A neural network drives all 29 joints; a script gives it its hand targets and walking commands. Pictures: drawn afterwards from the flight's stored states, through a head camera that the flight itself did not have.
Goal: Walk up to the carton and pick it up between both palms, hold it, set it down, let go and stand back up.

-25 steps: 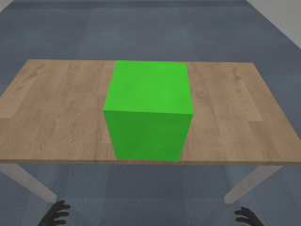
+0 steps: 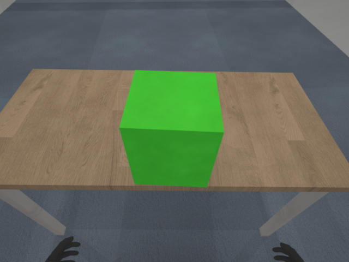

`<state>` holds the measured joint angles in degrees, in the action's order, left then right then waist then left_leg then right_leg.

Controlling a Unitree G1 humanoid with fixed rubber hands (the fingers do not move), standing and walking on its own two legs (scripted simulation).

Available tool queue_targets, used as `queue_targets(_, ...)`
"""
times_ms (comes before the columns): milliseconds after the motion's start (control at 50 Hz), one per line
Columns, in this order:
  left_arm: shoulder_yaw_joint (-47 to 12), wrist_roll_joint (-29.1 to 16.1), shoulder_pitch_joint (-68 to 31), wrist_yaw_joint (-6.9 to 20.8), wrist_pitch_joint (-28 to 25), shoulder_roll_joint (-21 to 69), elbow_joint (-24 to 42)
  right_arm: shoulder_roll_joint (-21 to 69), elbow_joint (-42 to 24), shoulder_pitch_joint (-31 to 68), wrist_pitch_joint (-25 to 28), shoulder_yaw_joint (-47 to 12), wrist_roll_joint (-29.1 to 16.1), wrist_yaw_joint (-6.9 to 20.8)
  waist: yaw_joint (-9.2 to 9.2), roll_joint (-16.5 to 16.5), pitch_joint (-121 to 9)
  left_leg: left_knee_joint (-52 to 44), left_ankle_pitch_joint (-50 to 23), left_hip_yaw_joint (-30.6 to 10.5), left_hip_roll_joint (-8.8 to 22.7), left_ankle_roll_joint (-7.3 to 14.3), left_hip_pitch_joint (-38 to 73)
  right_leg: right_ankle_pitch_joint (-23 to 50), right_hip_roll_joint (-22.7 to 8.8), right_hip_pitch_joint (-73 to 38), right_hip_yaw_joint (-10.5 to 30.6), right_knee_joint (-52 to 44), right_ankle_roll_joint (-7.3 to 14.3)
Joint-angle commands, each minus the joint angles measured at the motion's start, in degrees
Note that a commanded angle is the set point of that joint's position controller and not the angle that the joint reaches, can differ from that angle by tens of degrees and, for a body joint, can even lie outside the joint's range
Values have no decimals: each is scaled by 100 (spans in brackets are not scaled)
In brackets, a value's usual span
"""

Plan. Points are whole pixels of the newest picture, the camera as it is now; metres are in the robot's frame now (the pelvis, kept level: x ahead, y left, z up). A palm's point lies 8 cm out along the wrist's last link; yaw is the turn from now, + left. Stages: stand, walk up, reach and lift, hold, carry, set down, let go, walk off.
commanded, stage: stand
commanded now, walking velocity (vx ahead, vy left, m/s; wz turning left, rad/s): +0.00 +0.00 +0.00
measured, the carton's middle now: (172, 131) +0.44 +0.02 +0.02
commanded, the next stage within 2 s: none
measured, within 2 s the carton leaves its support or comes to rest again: neither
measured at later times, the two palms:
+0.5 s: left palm out of the picture +0.11 +0.28 -0.09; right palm out of the picture +0.12 -0.29 -0.09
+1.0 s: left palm out of the picture +0.11 +0.28 -0.10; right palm out of the picture +0.11 -0.29 -0.09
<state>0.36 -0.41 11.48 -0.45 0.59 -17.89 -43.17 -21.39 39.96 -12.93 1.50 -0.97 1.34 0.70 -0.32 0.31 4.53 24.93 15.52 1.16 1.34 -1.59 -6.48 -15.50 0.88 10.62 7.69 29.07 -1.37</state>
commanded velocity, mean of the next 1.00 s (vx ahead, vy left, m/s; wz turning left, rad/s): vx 0.00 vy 0.00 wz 0.00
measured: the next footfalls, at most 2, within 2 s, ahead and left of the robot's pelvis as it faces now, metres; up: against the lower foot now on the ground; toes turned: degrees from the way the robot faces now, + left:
none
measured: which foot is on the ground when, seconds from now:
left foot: down 0.00-1.00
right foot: down 0.00-1.00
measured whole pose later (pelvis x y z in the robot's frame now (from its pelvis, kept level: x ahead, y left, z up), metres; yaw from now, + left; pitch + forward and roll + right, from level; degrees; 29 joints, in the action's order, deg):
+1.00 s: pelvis +0.00 +0.00 +0.00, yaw +0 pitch -3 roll +1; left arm 0.4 -0.4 11.5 -0.4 0.3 -17.9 -45.9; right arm -21.4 42.0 -12.9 1.5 -1.0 1.3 0.7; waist -0.3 0.3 3.5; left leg 24.9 15.4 1.2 1.3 -1.6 -6.5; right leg -15.3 0.9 10.6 7.7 29.0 -1.4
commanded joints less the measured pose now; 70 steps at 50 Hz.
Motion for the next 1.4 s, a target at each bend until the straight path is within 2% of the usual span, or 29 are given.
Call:
queue_targets(0, 359, 145, -314, 16, -263, -1424, 119, -1082, 102, -9, 73, 463, -39, -78, 25, 70, -780, -116, -1033, -305, 466, 340, -1, 1687, -566, -100, 104, -511, 413)
queue_targets(20, 368, 145, -293, 8, -263, -1483, 113, -1079, 105, -33, 67, 480, -39, -77, 14, 156, -787, -121, -1064, -325, 457, 329, -4, 1723, -551, -120, 90, -468, 418)
queue_targets(60, 367, 144, -354, 14, -254, -1446, 117, -1088, 109, 12, 75, 471, -47, -74, 25, 70, -852, -104, -1123, -302, 466, 327, 63, 1735, -553, -112, 100, -476, 429)
queue_targets(160, 358, 147, -339, 14, -265, -1491, 72, -1031, 137, -16, 75, 451, -57, -71, 13, 168, -787, -121, -1167, -340, 484, 323, 85, 1741, -561, -65, 91, -458, 437)
queue_targets(180, 352, 137, -318, 18, -268, -1430, 73, -1061, 144, 37, 74, 457, -48, -86, 33, 80, -764, -132, -1142, -313, 488, 330, 69, 1757, -556, -52, 101, -490, 427)
queue_targets(360, 335, 127, -303, 9, -269, -1434, 1, -1049, 185, 9, 84, 464, -55, -79, 19, 125, -761, -92, -1098, -334, 490, 325, 104, 1688, -590, -22, 132, -541, 443)
queue_targets(440, 354, 137, -381, 0, -264, -1461, -2, -1031, 180, 0, 79, 450, -52, -74, -2, 162, -721, -141, -1153, -306, 474, 316, 29, 1871, -584, -72, 112, -511, 439)
queue_targets(460, 340, 133, -353, -3, -271, -1431, 0, -1056, 207, 58, 86, 445, -50, -72, 38, 22, -724, -134, -1149, -312, 483, 337, 31, 1804, -585, -68, 135, -512, 435)
queue_targets(520, 352, 126, -355, -4, -265, -1470, -46, -1064, 211, 16, 69, 458, -53, -77, 2, 163, -781, -139, -1232, -326, 506, 331, 122, 1869, -565, -75, 89, -504, 427)
queue_targets(640, 334, 129, -327, 2, -276, -1433, -69, -1065, 251, 24, 88, 451, -60, -78, 22, 121, -792, -114, -1242, -311, 485, 318, 139, 1914, -590, -106, 127, -546, 431)
queue_targets(660, 329, 117, -335, -2, -290, -1489, -75, -1064, 262, 26, 74, 451, -64, -78, 29, 215, -796, -134, -1336, -339, 506, 327, 145, 1959, -582, -116, 108, -520, 421)
queue_targets(700, 334, 129, -345, -4, -277, -1453, -78, -1089, 261, 41, 69, 466, -55, -73, 20, 117, -724, -134, -1222, -327, 491, 325, 71, 1984, -603, -95, 121, -502, 434)
queue_targets(720, 342, 127, -327, -5, -276, -1477, -84, -1071, 252, 8, 74, 459, -62, -77, 44, 210, -733, -164, -1213, -339, 495, 322, 73, 1911, -591, -122, 112, -510, 434)
queue_targets(740, 333, 125, -321, -6, -276, -1440, -113, -1074, 270, 11, 81, 460, -56, -66, 22, 119, -731, -158, -1265, -321, 500, 326, 97, 1998, -595, -109, 112, -508, 434)
queue_targets(840, 319, 115, -327, 9, -283, -1447, -138, -1045, 269, 29, 80, 445, -69, -82, 8, 207, -752, -153, -1280, -320, 509, 313, 160, 1950, -593, -56, 109, -517, 432)
queue_targets(960, 321, 104, -337, 5, -262, -1470, -148, -1084, 295, 67, 71, 464, -70, -83, 38, 110, -753, -120, -1225, -309, 501, 311, 122, 1910, -591, -85, 131, -539, 423)
queue_targets(1000, 324, 123, -404, -4, -270, -1465, -154, -1048, 290, 81, 75, 453, -72, -88, 8, 169, -725, -178, -1209, -333, 511, 315, 85, 1928, -587, -93, 138, -536, 428)
queue_targets(1040, 332, 118, -371, -1, -264, -1482, -161, -1053, 317, 109, 74, 440, -68, -76, 61, 232, -727, -165, -1160, -309, 506, 322, 87, 1834, -574, -83, 138, -554, 402)
queue_targets(1080, 320, 115, -391, 1, -272, -1473, -182, -1048, 322, 80, 75, 452, -72, -86, 5, 189, -696, -188, -1125, -337, 492, 314, 100, 1787, -592, -18, 164, -540, 425)
queue_targets(1160, 302, 112, -331, -10, -280, -1418, -194, -1065, 360, 57, 84, 456, -73, -79, 21, 163, -654, -190, -1125, -367, 515, 334, 98, 1794, -607, -1, 187, -589, 439)
queue_targets(1200, 322, 97, -355, -1, -270, -1504, -199, -1054, 339, 80, 72, 457, -62, -80, 22, 295, -640, -161, -1189, -361, 500, 325, 114, 1836, -586, 10, 148, -564, 435)
queue_targets(1260, 318, 121, -380, 4, -277, -1451, -202, -1066, 359, 77, 84, 458, -80, -79, 28, 136, -707, -134, -1224, -306, 489, 307, 137, 1915, -606, -51, 164, -563, 434)
queue_targets(1280, 323, 116, -347, 13, -288, -1479, -195, -1076, 370, 55, 81, 459, -74, -80, 40, 210, -710, -147, -1220, -326, 508, 312, 182, 1922, -602, -29, 137, -565, 421)
queue_targets(1320, 321, 94, -407, 8, -273, -1489, -225, -1038, 345, 79, 91, 446, -71, -66, 6, 204, -700, -162, -1237, -326, 505, 301, 125, 1940, -610, -53, 147, -569, 428)
queue_targets(1380, 322, 101, -330, 1, -283, -1480, -243, -1081, 395, 71, 74, 441, -72, -76, 49, 152, -692, -205, -1209, -346, 517, 338, 117, 1867, -590, -88, 152, -573, 411)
